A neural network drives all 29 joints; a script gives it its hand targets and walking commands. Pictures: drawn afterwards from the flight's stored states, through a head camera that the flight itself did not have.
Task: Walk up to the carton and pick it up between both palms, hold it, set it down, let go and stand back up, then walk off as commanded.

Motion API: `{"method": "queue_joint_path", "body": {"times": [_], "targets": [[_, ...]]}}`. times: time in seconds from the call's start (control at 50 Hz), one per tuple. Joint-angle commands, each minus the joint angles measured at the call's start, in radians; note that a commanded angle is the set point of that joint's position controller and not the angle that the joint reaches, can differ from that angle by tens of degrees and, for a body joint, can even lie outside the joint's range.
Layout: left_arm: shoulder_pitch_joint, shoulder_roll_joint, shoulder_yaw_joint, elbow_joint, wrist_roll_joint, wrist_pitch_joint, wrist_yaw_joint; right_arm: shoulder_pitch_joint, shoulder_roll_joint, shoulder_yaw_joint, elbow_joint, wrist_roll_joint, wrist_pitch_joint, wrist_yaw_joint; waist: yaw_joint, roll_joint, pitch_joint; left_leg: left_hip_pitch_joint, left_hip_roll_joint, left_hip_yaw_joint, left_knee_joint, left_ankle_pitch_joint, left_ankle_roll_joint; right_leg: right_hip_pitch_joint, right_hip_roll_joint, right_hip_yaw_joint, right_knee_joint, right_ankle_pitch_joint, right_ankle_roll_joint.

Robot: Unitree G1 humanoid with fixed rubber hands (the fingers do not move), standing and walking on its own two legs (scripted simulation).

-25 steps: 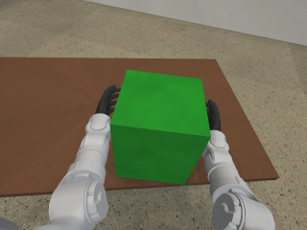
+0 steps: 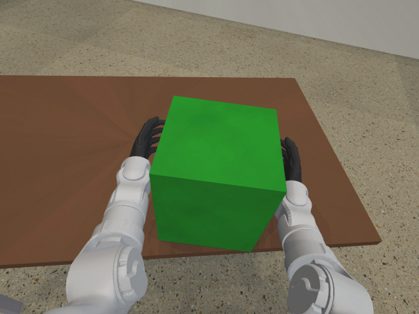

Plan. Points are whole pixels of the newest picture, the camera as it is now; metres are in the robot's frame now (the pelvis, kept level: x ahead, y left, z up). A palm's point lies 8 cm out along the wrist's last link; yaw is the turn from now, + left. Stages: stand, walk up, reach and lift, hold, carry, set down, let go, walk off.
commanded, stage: set down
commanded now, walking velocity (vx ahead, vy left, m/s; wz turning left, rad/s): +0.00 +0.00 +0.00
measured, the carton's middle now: (214, 178) +0.39 +0.00 +0.02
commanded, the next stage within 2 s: none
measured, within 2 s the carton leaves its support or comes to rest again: neither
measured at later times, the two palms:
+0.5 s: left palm (141, 155) +0.42 +0.15 +0.07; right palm (288, 178) +0.37 -0.15 +0.06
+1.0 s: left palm (138, 165) +0.41 +0.16 +0.04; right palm (285, 192) +0.36 -0.15 +0.01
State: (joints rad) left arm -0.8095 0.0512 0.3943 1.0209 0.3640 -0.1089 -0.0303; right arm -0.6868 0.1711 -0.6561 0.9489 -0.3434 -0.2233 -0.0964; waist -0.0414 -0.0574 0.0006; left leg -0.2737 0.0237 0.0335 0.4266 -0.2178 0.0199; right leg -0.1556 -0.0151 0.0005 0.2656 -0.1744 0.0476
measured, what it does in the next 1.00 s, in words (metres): stands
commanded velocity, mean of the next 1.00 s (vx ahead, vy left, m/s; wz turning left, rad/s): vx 0.00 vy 0.00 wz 0.00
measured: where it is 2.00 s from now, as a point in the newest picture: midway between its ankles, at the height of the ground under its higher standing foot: outside the picture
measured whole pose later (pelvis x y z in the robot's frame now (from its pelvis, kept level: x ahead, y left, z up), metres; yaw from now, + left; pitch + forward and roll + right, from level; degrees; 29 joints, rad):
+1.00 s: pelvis +0.00 -0.01 -0.01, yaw +0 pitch +9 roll -1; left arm -0.87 0.18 0.10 1.34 -0.12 -0.23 0.06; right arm -0.71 0.04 -0.30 1.24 -0.11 -0.30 -0.21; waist -0.04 -0.01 -0.09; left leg -0.42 0.02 0.03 0.48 -0.22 0.01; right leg -0.34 -0.02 0.00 0.40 -0.22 0.04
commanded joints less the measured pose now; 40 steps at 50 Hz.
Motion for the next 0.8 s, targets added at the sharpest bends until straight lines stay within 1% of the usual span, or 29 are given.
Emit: {"method": "queue_joint_path", "body": {"times": [0.0,0.02,0.06,0.08,0.1,0.12,0.14,0.16,0.2,0.26,0.28,0.3,0.32,0.36,0.38,0.4,0.44,0.46,0.48,0.5,0.52,0.54,0.56,0.58,0.6,0.66,0.68,0.74,0.78], "targets": [[-0.499,-0.54,-0.132,0.043,0.03,-0.036,-0.126,-0.543,0.464,0.271,-0.071,-0.133,-0.083,0.113,-0.009,0.134,-0.46,0.267,0.005,0.072,-0.052,0.492,-0.112,0.042,0.058,-0.122,0.011,0.28,-0.011],[-0.467,-0.547,-0.106,0.065,0.049,-0.033,-0.129,-0.527,0.464,0.268,-0.057,-0.144,-0.08,0.115,0.005,0.131,-0.421,0.259,0.003,0.075,-0.062,0.469,-0.107,0.048,0.058,-0.12,0.009,0.258,-0.011],[-0.502,-0.547,-0.117,0.042,0.042,-0.041,-0.13,-0.542,0.443,0.241,-0.071,-0.156,-0.086,0.117,-0.015,0.147,-0.451,0.278,0.012,0.064,-0.063,0.458,-0.114,0.015,0.06,-0.122,0.005,0.219,-0.019],[-0.489,-0.553,-0.112,0.057,0.042,-0.043,-0.124,-0.543,0.457,0.249,-0.065,-0.157,-0.088,0.12,-0.003,0.133,-0.45,0.269,0.016,0.06,-0.06,0.462,-0.114,0.01,0.06,-0.125,0.003,0.214,-0.02],[-0.477,-0.559,-0.117,0.058,0.038,-0.044,-0.125,-0.545,0.444,0.249,-0.089,-0.159,-0.092,0.123,-0.01,0.129,-0.455,0.275,0.016,0.061,-0.064,0.462,-0.117,0.017,0.06,-0.129,0.0,0.214,-0.016],[-0.479,-0.544,-0.107,0.073,0.046,-0.04,-0.129,-0.522,0.458,0.237,-0.05,-0.171,-0.084,0.117,-0.021,0.116,-0.408,0.254,0.017,0.054,-0.058,0.461,-0.111,0.017,0.06,-0.13,0.002,0.209,-0.014],[-0.474,-0.536,-0.1,0.061,0.047,-0.04,-0.13,-0.533,0.453,0.247,-0.078,-0.159,-0.086,0.117,0.003,0.123,-0.427,0.238,0.007,0.072,-0.061,0.444,-0.107,0.035,0.056,-0.119,-0.004,0.229,-0.015],[-0.461,-0.54,-0.097,0.068,0.052,-0.043,-0.129,-0.519,0.454,0.249,-0.063,-0.166,-0.089,0.115,-0.006,0.112,-0.406,0.245,0.009,0.062,-0.056,0.472,-0.107,0.04,0.059,-0.124,0.008,0.254,-0.013],[-0.466,-0.536,-0.077,0.059,0.063,-0.047,-0.13,-0.518,0.463,0.254,-0.076,-0.169,-0.087,0.123,0.012,0.122,-0.421,0.252,0.008,0.065,-0.062,0.458,-0.109,0.031,0.055,-0.124,0.0,0.227,-0.012],[-0.462,-0.53,-0.095,0.066,0.047,-0.05,-0.125,-0.499,0.446,0.236,-0.046,-0.172,-0.094,0.117,-0.019,0.13,-0.401,0.259,0.014,0.056,-0.052,0.482,-0.112,0.0,0.06,-0.127,0.004,0.22,-0.015],[-0.474,-0.525,-0.087,0.061,0.05,-0.054,-0.126,-0.529,0.444,0.243,-0.067,-0.175,-0.095,0.12,0.0,0.115,-0.425,0.259,0.013,0.06,-0.052,0.467,-0.106,0.004,0.061,-0.124,0.0,0.209,-0.014],[-0.486,-0.489,-0.077,0.061,0.055,-0.056,-0.122,-0.5,0.428,0.233,-0.037,-0.174,-0.087,0.115,-0.013,0.128,-0.405,0.258,0.011,0.058,-0.06,0.451,-0.104,0.01,0.054,-0.12,-0.005,0.209,-0.015],[-0.496,-0.498,-0.074,0.06,0.057,-0.055,-0.12,-0.513,0.44,0.234,-0.041,-0.171,-0.087,0.119,0.002,0.125,-0.404,0.257,0.011,0.064,-0.062,0.448,-0.106,-0.004,0.054,-0.125,0.001,0.199,-0.015],[-0.488,-0.453,-0.055,0.081,0.062,-0.055,-0.117,-0.502,0.398,0.208,-0.028,-0.174,-0.084,0.111,-0.006,0.123,-0.398,0.249,0.006,0.07,-0.066,0.426,-0.099,-0.004,0.053,-0.115,0.003,0.207,-0.015],[-0.462,-0.402,-0.065,0.071,0.043,-0.06,-0.099,-0.469,0.319,0.219,-0.04,-0.152,-0.096,0.104,-0.01,0.145,-0.417,0.27,0.013,0.057,-0.057,0.474,-0.113,-0.015,0.053,-0.121,0.007,0.217,-0.018],[-0.475,-0.41,-0.073,0.074,0.038,-0.057,-0.1,-0.484,0.31,0.173,-0.038,-0.171,-0.091,0.099,-0.035,0.139,-0.391,0.255,0.015,0.053,-0.055,0.456,-0.111,-0.034,0.053,-0.124,0.002,0.191,-0.024],[-0.475,-0.319,-0.056,0.043,0.047,-0.062,-0.074,-0.472,0.226,0.13,-0.019,-0.168,-0.094,0.083,-0.03,0.158,-0.41,0.272,0.024,0.045,-0.051,0.468,-0.115,-0.057,0.051,-0.125,0.002,0.172,-0.025],[-0.46,-0.242,-0.016,0.052,0.045,-0.065,-0.055,-0.46,0.153,0.138,-0.037,-0.155,-0.096,0.074,-0.003,0.133,-0.42,0.267,0.019,0.052,-0.049,0.466,-0.109,-0.039,0.055,-0.119,0.006,0.171,-0.021],[-0.461,-0.134,-0.007,0.05,0.026,-0.068,-0.033,-0.442,0.065,0.139,-0.011,-0.121,-0.089,0.051,0.0,0.127,-0.386,0.244,0.015,0.061,-0.049,0.439,-0.101,-0.035,0.052,-0.109,0.004,0.174,-0.02],[-0.449,0.009,-0.029,0.052,-0.022,-0.076,0.004,-0.395,-0.104,0.138,0.005,-0.076,-0.095,0.021,-0.015,0.144,-0.425,0.251,0.017,0.056,-0.041,0.434,-0.113,-0.049,0.059,-0.112,0.017,0.182,-0.016],[-0.46,0.055,-0.079,0.018,-0.062,-0.07,0.028,-0.411,-0.163,0.157,0.009,-0.023,-0.102,-0.003,-0.03,0.167,-0.434,0.248,0.022,0.056,-0.028,0.453,-0.116,-0.072,0.064,-0.109,0.022,0.206,-0.017],[-0.496,0.084,-0.135,0.017,-0.116,-0.069,0.049,-0.419,-0.18,0.207,0.049,0.032,-0.099,-0.023,-0.042,0.167,-0.442,0.23,0.027,0.045,-0.003,0.482,-0.121,-0.092,0.072,-0.109,0.038,0.228,-0.015],[-0.515,0.086,-0.183,0.023,-0.148,-0.062,0.067,-0.425,-0.205,0.228,0.105,0.082,-0.097,-0.036,-0.058,0.195,-0.439,0.21,0.027,0.035,0.001,0.451,-0.129,-0.114,0.07,-0.105,0.04,0.195,-0.025],[-0.543,0.107,-0.204,0.019,-0.177,-0.057,0.081,-0.445,-0.209,0.243,0.124,0.116,-0.093,-0.049,-0.06,0.185,-0.45,0.204,0.028,0.034,0.013,0.441,-0.126,-0.13,0.077,-0.1,0.044,0.192,-0.025],[-0.563,0.098,-0.263,0.01,-0.226,-0.064,0.097,-0.46,-0.232,0.26,0.136,0.166,-0.098,-0.064,-0.086,0.215,-0.489,0.2,0.029,0.018,0.028,0.458,-0.137,-0.152,0.08,-0.096,0.054,0.207,-0.033],[-0.595,0.108,-0.359,0.083,-0.301,-0.055,0.111,-0.503,-0.249,0.278,0.208,0.239,-0.09,-0.098,-0.12,0.24,-0.515,0.151,0.019,0.001,0.068,0.436,-0.147,-0.201,0.072,-0.086,0.069,0.209,-0.047],[-0.617,0.114,-0.348,0.117,-0.325,-0.062,0.109,-0.527,-0.217,0.311,0.177,0.261,-0.088,-0.104,-0.085,0.201,-0.522,0.106,0.014,0.014,0.082,0.43,-0.135,-0.199,0.07,-0.084,0.079,0.212,-0.043],[-0.598,0.197,-0.36,0.182,-0.405,-0.116,0.101,-0.588,-0.259,0.345,0.074,0.296,-0.126,-0.123,-0.07,0.143,-0.663,0.079,0.004,0.014,0.149,0.502,-0.122,-0.179,0.068,-0.076,0.128,0.319,-0.029],[-0.618,0.226,-0.382,0.209,-0.432,-0.131,0.103,-0.589,-0.287,0.347,0.092,0.301,-0.135,-0.132,-0.061,0.154,-0.689,0.078,-0.001,0.009,0.176,0.519,-0.128,-0.204,0.068,-0.077,0.157,0.332,-0.028]]}}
